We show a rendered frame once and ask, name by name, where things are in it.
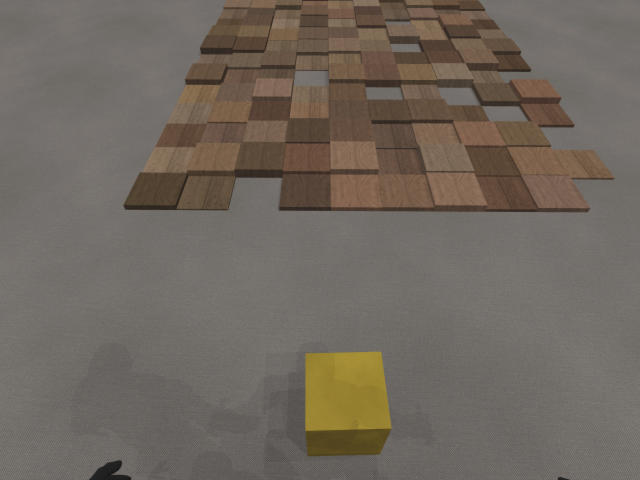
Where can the carton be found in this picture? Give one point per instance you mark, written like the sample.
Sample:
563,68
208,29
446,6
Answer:
346,404

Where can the robot left hand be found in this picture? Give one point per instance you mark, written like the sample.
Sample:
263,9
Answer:
105,472

